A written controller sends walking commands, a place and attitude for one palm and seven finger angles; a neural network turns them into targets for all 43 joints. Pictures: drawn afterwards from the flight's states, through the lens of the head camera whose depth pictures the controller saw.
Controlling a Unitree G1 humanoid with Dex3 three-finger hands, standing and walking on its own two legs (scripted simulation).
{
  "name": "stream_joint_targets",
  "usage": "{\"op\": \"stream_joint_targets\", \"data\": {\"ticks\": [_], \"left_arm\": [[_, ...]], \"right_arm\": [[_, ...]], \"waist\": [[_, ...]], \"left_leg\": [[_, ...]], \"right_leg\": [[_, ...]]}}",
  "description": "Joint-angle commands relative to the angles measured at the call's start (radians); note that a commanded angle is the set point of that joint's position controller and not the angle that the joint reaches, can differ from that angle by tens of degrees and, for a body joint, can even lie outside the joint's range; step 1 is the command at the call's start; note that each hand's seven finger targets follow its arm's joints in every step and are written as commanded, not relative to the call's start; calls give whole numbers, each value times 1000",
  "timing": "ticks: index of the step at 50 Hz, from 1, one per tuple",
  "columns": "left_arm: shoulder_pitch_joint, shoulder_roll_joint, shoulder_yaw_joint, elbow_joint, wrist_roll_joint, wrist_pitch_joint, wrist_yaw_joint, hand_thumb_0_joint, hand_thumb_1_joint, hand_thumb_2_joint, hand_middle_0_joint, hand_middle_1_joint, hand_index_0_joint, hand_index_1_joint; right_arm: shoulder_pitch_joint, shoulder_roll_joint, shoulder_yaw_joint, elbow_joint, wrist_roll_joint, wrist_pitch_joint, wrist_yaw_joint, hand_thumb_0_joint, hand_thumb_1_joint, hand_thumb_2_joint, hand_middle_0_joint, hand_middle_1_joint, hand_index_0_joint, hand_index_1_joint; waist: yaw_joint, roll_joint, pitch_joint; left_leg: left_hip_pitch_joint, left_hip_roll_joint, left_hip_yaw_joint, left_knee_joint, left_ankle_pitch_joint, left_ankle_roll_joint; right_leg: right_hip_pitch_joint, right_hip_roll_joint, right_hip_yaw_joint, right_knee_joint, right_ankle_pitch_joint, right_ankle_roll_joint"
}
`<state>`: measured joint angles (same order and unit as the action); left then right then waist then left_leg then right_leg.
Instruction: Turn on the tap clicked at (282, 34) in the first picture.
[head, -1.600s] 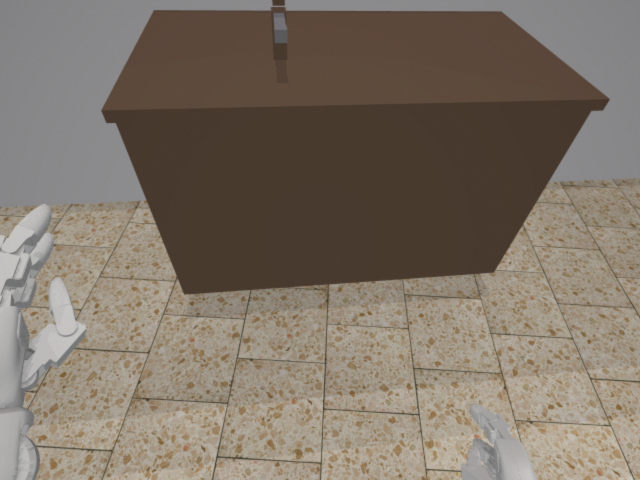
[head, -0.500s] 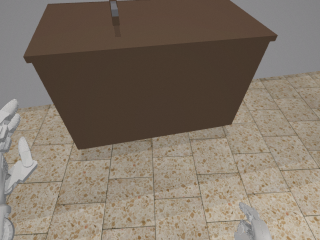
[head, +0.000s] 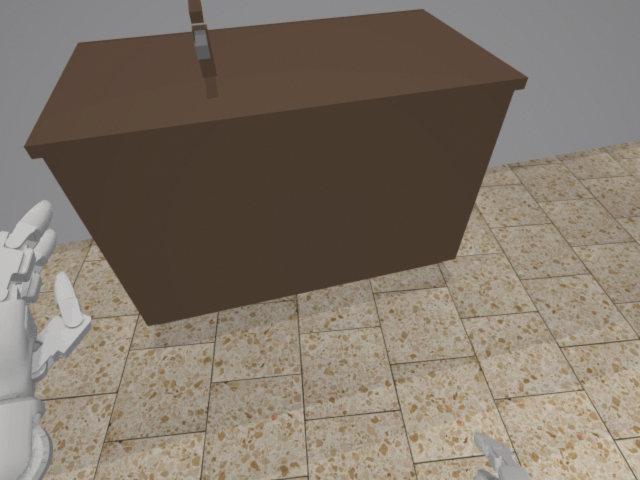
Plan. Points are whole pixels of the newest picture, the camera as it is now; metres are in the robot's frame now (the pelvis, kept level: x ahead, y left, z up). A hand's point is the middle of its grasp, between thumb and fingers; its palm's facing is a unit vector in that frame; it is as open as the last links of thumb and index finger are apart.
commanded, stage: take the last steps up to it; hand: left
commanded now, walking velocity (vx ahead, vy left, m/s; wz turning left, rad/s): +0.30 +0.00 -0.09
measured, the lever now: (202, 50) +0.92 +0.32 +0.16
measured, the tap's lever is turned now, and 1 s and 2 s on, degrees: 0 0 0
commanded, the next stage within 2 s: come to a stop and stand still in 1.84 s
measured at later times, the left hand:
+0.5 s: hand (175, 217) +0.35 +0.19 +0.18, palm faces +0.31 -0.83 -0.47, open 7.4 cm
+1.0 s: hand (204, 150) +0.49 +0.19 +0.18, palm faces +0.38 -0.85 -0.37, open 7.4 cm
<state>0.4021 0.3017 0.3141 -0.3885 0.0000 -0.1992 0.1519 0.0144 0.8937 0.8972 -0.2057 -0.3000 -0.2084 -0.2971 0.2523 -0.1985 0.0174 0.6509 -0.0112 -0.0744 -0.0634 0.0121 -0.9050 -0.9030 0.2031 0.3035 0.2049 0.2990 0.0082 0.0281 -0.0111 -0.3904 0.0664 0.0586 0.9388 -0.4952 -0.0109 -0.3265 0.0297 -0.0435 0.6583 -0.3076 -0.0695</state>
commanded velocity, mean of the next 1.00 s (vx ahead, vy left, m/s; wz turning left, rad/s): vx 0.30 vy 0.05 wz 0.04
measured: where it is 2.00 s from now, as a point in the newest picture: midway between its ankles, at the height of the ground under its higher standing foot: (354, 418)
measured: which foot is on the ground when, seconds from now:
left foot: up 0.00-0.18, down 0.20-0.52, up 0.54-0.88, down 0.90-1.00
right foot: down 0.00-0.22, up 0.24-0.48, down 0.50-0.92, up 0.94-1.00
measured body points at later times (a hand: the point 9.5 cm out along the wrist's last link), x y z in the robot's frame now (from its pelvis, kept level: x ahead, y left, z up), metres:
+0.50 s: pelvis +0.11 -0.02 +0.01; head +0.12 -0.04 +0.46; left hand +0.33 +0.23 +0.21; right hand +0.24 -0.24 -0.10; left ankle +0.08 +0.13 -0.72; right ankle +0.16 -0.12 -0.72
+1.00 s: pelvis +0.24 -0.03 +0.00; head +0.26 -0.03 +0.45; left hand +0.46 +0.24 +0.20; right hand +0.40 -0.29 -0.07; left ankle +0.30 +0.09 -0.72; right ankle +0.17 -0.13 -0.68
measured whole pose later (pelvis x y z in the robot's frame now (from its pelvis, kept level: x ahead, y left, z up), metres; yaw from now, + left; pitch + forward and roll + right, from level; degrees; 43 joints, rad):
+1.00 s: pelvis +0.24 -0.03 +0.00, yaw -4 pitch -1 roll +2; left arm 0.39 0.37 0.38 -0.46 -0.02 -0.23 0.17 0.01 0.89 0.90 -0.21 -0.30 -0.21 -0.30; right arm 0.17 -0.19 -0.03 0.60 0.00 -0.08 -0.07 0.01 -0.91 -0.90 0.20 0.30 0.20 0.30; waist -0.01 -0.05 0.05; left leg -0.33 0.06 0.17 0.61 -0.25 0.02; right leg -0.34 -0.07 -0.07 1.02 -0.54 0.00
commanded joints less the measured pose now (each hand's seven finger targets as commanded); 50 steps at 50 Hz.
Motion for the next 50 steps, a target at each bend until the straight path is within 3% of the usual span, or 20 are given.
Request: {"op": "stream_joint_targets", "data": {"ticks": [1,8,9,11,13,18,23,24,25,26,27,30,34,39,43,44,45,46,47,50], "left_arm": [[-57,259,157,-277,0,-88,26,0,900,900,-200,-300,-200,-300],[-8,218,138,-280,-20,-85,31,0,900,900,-200,-300,-200,-300],[-22,212,130,-281,-21,-86,30,0,900,900,-200,-300,-200,-300],[-38,192,117,-313,-25,-93,34,0,900,900,-200,-300,-200,-300],[-43,218,124,-264,-9,-84,22,0,900,900,-200,-300,-200,-300],[-7,189,101,-345,-1,-65,17,0,900,900,-200,-300,-200,-300],[-3,220,154,-274,-7,-56,22,0,900,900,-200,-300,-200,-300],[-8,220,155,-257,-6,-53,20,0,900,900,-200,-300,-200,-300],[8,240,164,-243,0,-50,21,0,900,900,-200,-300,-200,-300],[5,296,215,-252,-8,-52,29,0,900,900,-200,-300,-200,-300],[-13,291,223,-278,-27,-67,20,0,900,900,-200,-300,-200,-300],[64,274,229,-308,-21,-88,10,0,900,900,-200,-300,-200,-300],[75,249,214,-329,-16,-109,22,0,900,900,-200,-300,-200,-300],[44,228,178,-336,-15,-94,42,0,900,900,-200,-300,-200,-300],[-24,225,151,-328,-11,-88,46,0,900,900,-200,-300,-200,-300],[-57,223,143,-346,-14,-97,44,0,900,900,-200,-300,-200,-300],[-54,216,142,-343,-17,-99,45,0,900,900,-200,-300,-200,-300],[-66,211,133,-329,-22,-111,40,0,900,900,-200,-300,-200,-300],[-45,263,164,-283,-16,-106,35,0,900,900,-200,-300,-200,-300],[-26,262,181,-390,-15,-108,25,0,900,900,-200,-300,-200,-300]], "right_arm": [[-129,-91,-30,-170,3,-34,-5,0,-900,-900,200,300,200,300],[-109,-93,-41,-203,1,-33,-26,0,-900,-900,200,300,200,300],[-93,-106,-49,-204,3,-33,-32,0,-900,-900,200,300,200,300],[-99,-135,-56,-216,15,-35,-29,0,-900,-900,200,300,200,300],[-107,-108,-49,-190,4,-49,-24,0,-900,-900,200,300,200,300],[-90,-117,-59,-171,11,-72,-13,0,-900,-900,200,300,200,300],[-109,-113,-56,-175,9,-66,-15,0,-900,-900,200,300,200,300],[-110,-108,-59,-173,13,-60,-14,0,-900,-900,200,300,200,300],[-101,-85,-59,-178,19,-52,-11,0,-900,-900,200,300,200,300],[-142,-72,-51,-201,18,-49,-7,0,-900,-900,200,300,200,300],[-134,-104,-72,-181,11,-54,1,0,-900,-900,200,300,200,300],[-146,-87,-54,-150,15,-16,12,0,-900,-900,200,300,200,300],[-136,-88,-55,-161,6,-7,3,0,-900,-900,200,300,200,300],[-127,-84,-63,-193,3,-31,-8,0,-900,-900,200,300,200,300],[-96,-101,-76,-197,7,-36,-21,0,-900,-900,200,300,200,300],[-87,-118,-83,-200,11,-37,-25,0,-900,-900,200,300,200,300],[-89,-134,-89,-205,17,-41,-26,0,-900,-900,200,300,200,300],[-94,-125,-81,-207,19,-45,-17,0,-900,-900,200,300,200,300],[-110,-117,-70,-192,8,-49,-18,0,-900,-900,200,300,200,300],[-119,-107,-77,-176,19,-62,-9,0,-900,-900,200,300,200,300]], "waist": [[-8,-112,-47],[-12,-63,-89],[-22,-6,-84],[-24,239,-81],[-36,238,12],[-14,189,-19],[-11,171,-46],[-4,87,-74],[-4,-104,-116],[11,-315,-115],[12,-266,-123],[-5,-105,-85],[-15,-150,-82],[16,-166,-81],[-12,-98,-69],[-30,2,-88],[-32,175,-117],[-25,259,-114],[-25,270,-93],[-4,186,-50]], "left_leg": [[-202,18,-37,50,35,-7],[228,-24,96,-484,208,16],[317,20,45,-542,191,39],[489,308,-367,-661,246,186],[333,381,-458,-741,64,249],[298,257,-101,-645,409,174],[151,199,32,-460,386,110],[75,158,67,-314,349,89],[-74,75,128,-47,242,58],[-301,-30,92,208,-53,22],[-291,0,-48,311,-36,14],[-328,66,-84,338,79,-12],[-185,68,2,17,167,-10],[-36,2,115,-270,226,11],[199,-21,141,-461,300,29],[301,21,64,-502,302,60],[415,179,-175,-549,387,140],[447,318,-417,-614,448,228],[377,379,-509,-659,319,278],[290,304,-302,-621,322,254]], "right_leg": [[185,-306,433,-377,42,-171],[70,-172,235,-279,-58,-60],[7,-136,206,-190,-65,-28],[-255,2,13,182,-204,60],[-328,-68,49,416,-211,62],[-211,-98,-62,211,-85,86],[136,-30,-183,-128,40,84],[252,-55,-139,-183,58,67],[361,-220,108,-248,34,-9],[429,-435,511,-343,164,-126],[372,-461,551,-374,88,-134],[304,-427,316,-341,141,-133],[210,-359,97,-332,324,-88],[226,-337,85,-307,259,-76],[136,-272,30,-151,196,-18],[65,-238,-3,-6,208,12],[-78,-136,-73,198,75,66],[-217,-68,-53,391,-291,79],[-272,-93,17,503,-310,76],[-286,-144,27,409,-210,84]]}}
